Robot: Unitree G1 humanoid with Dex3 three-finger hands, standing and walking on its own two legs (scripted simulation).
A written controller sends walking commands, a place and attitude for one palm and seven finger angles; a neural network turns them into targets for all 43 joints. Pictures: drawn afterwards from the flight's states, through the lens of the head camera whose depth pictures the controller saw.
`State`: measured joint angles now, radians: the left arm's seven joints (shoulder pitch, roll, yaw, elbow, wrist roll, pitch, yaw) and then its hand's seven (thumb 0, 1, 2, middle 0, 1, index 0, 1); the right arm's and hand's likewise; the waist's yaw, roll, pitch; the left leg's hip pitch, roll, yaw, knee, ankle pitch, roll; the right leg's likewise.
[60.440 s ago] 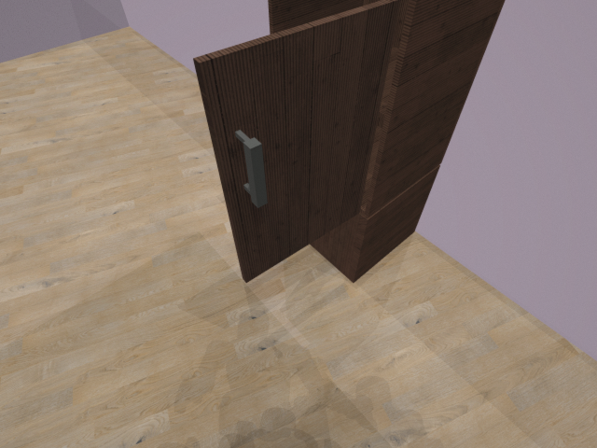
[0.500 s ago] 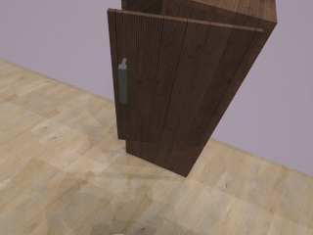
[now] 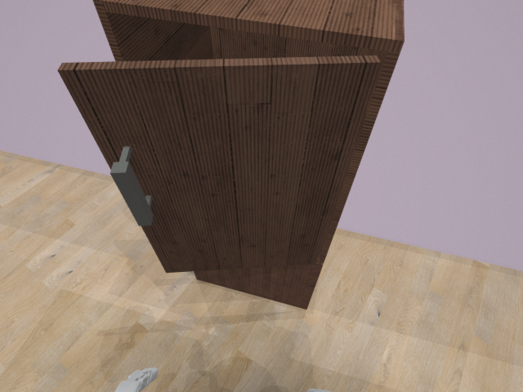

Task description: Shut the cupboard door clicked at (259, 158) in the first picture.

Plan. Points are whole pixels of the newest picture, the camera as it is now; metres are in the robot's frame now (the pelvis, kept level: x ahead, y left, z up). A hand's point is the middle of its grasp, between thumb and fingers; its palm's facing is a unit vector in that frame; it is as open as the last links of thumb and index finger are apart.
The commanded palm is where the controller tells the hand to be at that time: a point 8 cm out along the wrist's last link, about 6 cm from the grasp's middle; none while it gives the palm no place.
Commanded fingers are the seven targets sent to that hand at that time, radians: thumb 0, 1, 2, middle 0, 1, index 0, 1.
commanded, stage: come to a stop and stand still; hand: left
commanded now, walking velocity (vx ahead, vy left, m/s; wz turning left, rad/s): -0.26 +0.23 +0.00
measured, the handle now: (136, 187) +0.43 +0.21 +0.06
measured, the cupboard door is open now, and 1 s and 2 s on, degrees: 19 19 19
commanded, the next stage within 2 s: look again from close up in 1.38 s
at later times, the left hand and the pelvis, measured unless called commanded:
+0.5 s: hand out of the picture -0.01 +0.23 -0.18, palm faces +0.13 -0.97 -0.19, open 7.3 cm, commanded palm none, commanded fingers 0.00 0.90 0.90 -0.20 -0.30 -0.20 -0.30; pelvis -0.03 +0.04 +0.01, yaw +2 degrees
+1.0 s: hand out of the picture -0.01 +0.17 -0.16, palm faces +0.02 -0.98 -0.22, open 7.2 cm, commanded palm none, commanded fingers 0.00 0.90 0.90 -0.20 -0.30 -0.20 -0.30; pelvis -0.05 -0.01 +0.01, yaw +1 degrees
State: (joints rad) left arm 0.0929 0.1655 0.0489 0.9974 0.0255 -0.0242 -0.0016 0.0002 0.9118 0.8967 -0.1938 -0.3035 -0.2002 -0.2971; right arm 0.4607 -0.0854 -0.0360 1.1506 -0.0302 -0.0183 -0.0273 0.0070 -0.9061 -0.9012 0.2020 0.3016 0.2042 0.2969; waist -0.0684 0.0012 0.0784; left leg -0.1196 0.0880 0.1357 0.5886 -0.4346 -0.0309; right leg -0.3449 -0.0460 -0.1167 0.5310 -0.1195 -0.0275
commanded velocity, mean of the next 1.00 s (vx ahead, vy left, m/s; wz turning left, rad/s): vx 0.01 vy -0.02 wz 0.00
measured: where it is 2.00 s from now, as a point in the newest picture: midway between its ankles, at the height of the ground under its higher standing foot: outside the picture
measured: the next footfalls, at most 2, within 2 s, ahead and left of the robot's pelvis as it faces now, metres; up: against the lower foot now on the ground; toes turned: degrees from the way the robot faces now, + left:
left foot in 0.42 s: +0.00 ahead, +0.13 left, +0.00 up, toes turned +5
right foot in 0.94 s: -0.03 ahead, -0.12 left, +0.00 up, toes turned -2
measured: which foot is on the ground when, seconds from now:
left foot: up 0.00-0.40, down 0.42-1.00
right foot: down 0.00-0.42, up 0.44-0.92, down 0.94-1.00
